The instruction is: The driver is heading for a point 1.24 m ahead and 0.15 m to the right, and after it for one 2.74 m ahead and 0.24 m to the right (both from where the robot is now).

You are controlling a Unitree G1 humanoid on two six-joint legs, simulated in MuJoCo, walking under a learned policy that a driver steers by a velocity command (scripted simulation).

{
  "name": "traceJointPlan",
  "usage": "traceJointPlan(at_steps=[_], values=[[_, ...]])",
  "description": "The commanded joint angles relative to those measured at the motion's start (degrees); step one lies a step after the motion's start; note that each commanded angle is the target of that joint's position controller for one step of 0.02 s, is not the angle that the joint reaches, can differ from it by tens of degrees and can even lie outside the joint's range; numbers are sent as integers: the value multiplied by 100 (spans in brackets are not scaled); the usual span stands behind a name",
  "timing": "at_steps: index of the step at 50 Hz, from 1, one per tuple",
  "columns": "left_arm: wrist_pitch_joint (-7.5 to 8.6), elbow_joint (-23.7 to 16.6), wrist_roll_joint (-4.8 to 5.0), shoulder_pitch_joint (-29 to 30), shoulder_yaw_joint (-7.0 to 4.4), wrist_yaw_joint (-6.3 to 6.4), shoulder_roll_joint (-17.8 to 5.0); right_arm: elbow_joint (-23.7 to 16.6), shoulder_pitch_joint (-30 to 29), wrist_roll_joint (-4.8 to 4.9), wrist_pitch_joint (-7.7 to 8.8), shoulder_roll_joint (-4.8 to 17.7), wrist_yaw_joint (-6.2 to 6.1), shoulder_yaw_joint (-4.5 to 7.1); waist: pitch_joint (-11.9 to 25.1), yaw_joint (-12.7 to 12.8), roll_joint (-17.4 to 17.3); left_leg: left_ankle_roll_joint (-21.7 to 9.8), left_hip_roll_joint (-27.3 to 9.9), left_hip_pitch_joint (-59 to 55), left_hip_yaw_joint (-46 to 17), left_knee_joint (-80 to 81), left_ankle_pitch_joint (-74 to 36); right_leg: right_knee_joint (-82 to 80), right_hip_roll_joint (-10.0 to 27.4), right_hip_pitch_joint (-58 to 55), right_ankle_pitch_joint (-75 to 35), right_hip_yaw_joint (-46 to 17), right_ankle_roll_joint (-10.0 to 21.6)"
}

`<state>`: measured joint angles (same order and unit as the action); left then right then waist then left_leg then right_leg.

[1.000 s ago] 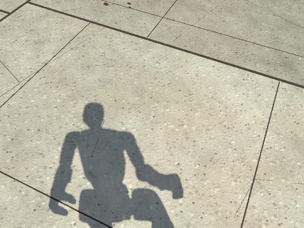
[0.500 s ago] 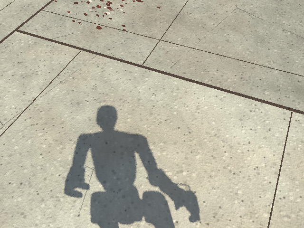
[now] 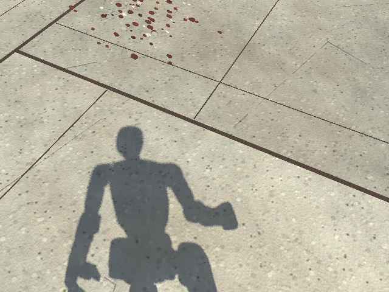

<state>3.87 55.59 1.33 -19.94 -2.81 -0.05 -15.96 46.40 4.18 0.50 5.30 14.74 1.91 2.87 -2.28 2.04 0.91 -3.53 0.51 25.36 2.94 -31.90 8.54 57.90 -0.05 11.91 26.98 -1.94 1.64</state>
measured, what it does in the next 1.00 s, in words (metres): walks ahead: right foot, then left foot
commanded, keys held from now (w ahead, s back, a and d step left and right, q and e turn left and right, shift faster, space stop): w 0.14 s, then no key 0.86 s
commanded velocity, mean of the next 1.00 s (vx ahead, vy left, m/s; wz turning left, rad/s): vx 0.19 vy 0.00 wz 0.00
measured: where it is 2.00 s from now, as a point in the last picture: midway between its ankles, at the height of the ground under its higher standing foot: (202, 275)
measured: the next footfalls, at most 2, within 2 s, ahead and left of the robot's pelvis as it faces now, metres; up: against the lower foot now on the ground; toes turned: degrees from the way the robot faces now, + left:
right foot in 0.40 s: +0.38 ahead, -0.12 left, +0.00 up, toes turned -1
left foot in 0.68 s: +0.31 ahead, +0.12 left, +0.00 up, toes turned +1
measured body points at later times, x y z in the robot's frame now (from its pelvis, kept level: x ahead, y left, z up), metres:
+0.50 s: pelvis +0.23 -0.03 +0.00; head +0.26 -0.04 +0.45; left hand +0.40 +0.22 -0.11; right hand +0.27 -0.30 -0.14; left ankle +0.11 +0.10 -0.68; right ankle +0.34 -0.12 -0.73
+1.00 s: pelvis +0.30 -0.01 +0.01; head +0.31 +0.00 +0.46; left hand +0.38 +0.25 -0.13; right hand +0.34 -0.26 -0.14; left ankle +0.27 +0.12 -0.73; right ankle +0.34 -0.12 -0.73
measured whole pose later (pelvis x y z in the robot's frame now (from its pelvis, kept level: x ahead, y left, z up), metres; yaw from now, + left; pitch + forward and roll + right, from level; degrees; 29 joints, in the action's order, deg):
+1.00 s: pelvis +0.30 -0.01 +0.01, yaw +0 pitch -1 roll +0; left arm 0.0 58.8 -0.2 -8.0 -2.2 1.2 -13.4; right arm 60.8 12.8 -0.2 1.0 12.2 -1.8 1.6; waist -1.8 -0.2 0.2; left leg 0.7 -1.2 9.7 0.1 -28.9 18.5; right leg 27.6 0.2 16.1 10.8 1.3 0.3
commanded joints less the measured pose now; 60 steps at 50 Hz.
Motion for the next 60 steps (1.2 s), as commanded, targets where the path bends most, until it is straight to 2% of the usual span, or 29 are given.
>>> traceJointPlan(at_steps=[1,2,3,5,8,10,12,16,18,19,20,21,22,23,24,25,26,29,31,33,34,35,36,37,38,39,42,48,60], values=[[284,-602,94,495,-135,-8,-737,30,975,-37,4,764,-46,197,659,-557,-481,-1051,-1730,-2793,-2555,1767,421,1349,567,2949,-504,-205,139],[229,-580,10,502,-180,23,-712,3,744,-86,38,587,-35,146,455,-368,-491,-949,-1523,-2226,-2140,1938,1,967,756,2620,-818,-231,121],[153,-536,-19,366,-174,26,-589,15,655,-116,52,539,-21,129,400,-223,-582,-927,-1412,-1871,-1903,2105,-206,805,826,2297,-997,-240,92],[32,-510,-48,276,-149,41,-374,100,719,-82,100,617,-18,148,322,-109,-548,-1013,-1350,-1549,-1566,2350,-581,487,878,2153,-1187,-176,-2],[-11,-710,-121,815,-162,63,-382,244,909,-88,99,814,-105,190,56,-157,-386,-1037,-1305,-1549,-1153,2487,-1463,-397,881,2581,-1943,-117,-190],[25,-780,-165,1060,-121,38,-250,318,942,-94,46,814,-165,172,47,-178,-400,-843,-1022,-1436,-557,2290,-2685,-1297,720,2249,-2572,51,-237],[62,-857,-165,1456,-63,-6,-124,438,1158,-80,4,848,-207,162,127,-354,-433,-690,-842,-1392,-239,2158,-2981,-2042,471,1763,-3253,264,-231],[70,-964,-146,1798,-68,-91,-265,671,1337,-28,-124,878,-254,150,227,-439,-528,-618,-1089,-2055,-409,1726,-2904,-2699,294,1569,-3327,139,-101],[105,-929,-189,1607,-126,-126,-464,718,1199,1,-195,929,-282,174,346,-252,-566,-503,-1216,-2355,-587,1274,-2921,-2953,246,1327,-2976,69,61],[126,-790,-221,1231,-173,-121,-553,718,1072,22,-225,920,-297,173,487,-24,-510,-381,-1096,-2377,-551,836,-3022,-3278,152,841,-3212,149,160],[150,-646,-273,846,-262,-84,-841,740,1276,-35,-229,823,-296,145,796,46,-203,-153,-727,-2236,-404,135,-2795,-3446,299,34,-4755,61,297],[137,-605,-365,499,-305,-49,-1180,719,1742,-177,-180,542,-275,46,1541,-129,508,131,-304,-1226,-248,-1044,-1043,-2830,1205,-1603,-7065,-761,766],[44,-513,-328,329,-200,-33,-845,936,2383,-128,-179,48,-238,-126,2271,-182,1438,457,148,-232,-335,-2459,2461,-2855,2218,-2629,-7548,-1919,1721],[-18,-513,-197,322,-90,-70,-482,974,2145,-19,-242,505,-221,-21,2287,-36,965,541,46,-72,-782,-2984,3335,-3124,2118,-2248,-6363,-2115,1749],[-46,-544,-146,692,-77,-81,-507,856,1719,76,-325,708,-246,48,1709,-79,683,562,-117,239,-792,-3176,3156,-3408,1936,-1637,-5077,-1898,1553],[-65,-610,-168,1080,-52,-63,-478,819,1407,76,-428,692,-314,69,1256,-151,391,596,-269,311,-711,-3064,2850,-3682,1768,-979,-4044,-1724,1375],[-84,-671,-199,1450,-30,-37,-437,794,1246,25,-537,669,-380,93,922,-260,327,632,-406,142,-702,-2722,2572,-3966,1632,-303,-3208,-1539,1221],[-177,-680,-313,1867,-48,28,-457,913,1397,-33,-688,398,-489,50,741,-474,765,656,-370,-907,-460,-1431,1911,-4387,1181,767,-2020,-972,973],[-206,-605,-252,1842,-47,65,-453,1036,1486,-62,-690,331,-475,42,879,-522,683,574,-304,-1456,-332,-652,1013,-4410,1084,889,-1507,-779,916],[-244,-515,-145,1799,-34,89,-428,1130,1506,-149,-694,320,-415,43,790,-582,571,416,-209,-1980,-186,116,214,-4414,912,1165,-378,-611,656],[-252,-421,-144,1648,3,85,-321,1083,1386,-229,-697,385,-399,41,609,-538,420,299,-343,-2005,-334,414,95,-4412,781,1289,180,-554,390],[-265,-369,-182,1547,13,80,-305,978,1225,-241,-691,563,-413,47,319,-410,186,137,-663,-1752,-671,840,461,-4226,612,1313,368,-439,162],[-291,-400,-187,1442,-11,101,-281,1034,1051,-141,-664,874,-417,118,47,-133,-517,0,-625,-834,-692,929,1630,-4070,240,817,-74,-37,-16],[-298,-365,-234,1519,-4,133,-301,1030,895,-118,-590,652,-403,75,-50,-181,-618,51,-562,-315,-709,1191,2068,-3746,187,245,-607,39,-85],[-297,-333,-219,1458,-13,149,-286,1062,823,-147,-517,510,-403,34,-27,-119,-707,156,-573,-187,-720,1318,1968,-3576,180,-29,-987,71,-46],[-306,-265,-208,1374,-11,168,-259,1077,751,-148,-458,506,-396,32,-13,-82,-722,246,-545,-204,-691,1327,1652,-3484,201,-159,-1264,76,11],[-303,-112,-193,1264,-21,154,-264,1175,920,-92,-350,463,-383,14,151,-159,-443,304,-482,-701,-598,1087,764,-3385,210,-115,-1899,91,100],[-329,72,-145,1293,-31,136,-273,1310,1094,-68,-388,451,-393,-11,356,-254,-172,258,-409,-1127,-483,855,-203,-3219,224,-254,-2766,121,84],[-439,396,-121,1277,-50,211,-333,1448,1108,-69,-452,343,-386,-49,276,-224,-134,265,-329,-1260,-374,897,-498,-3164,248,-406,-2972,106,48]])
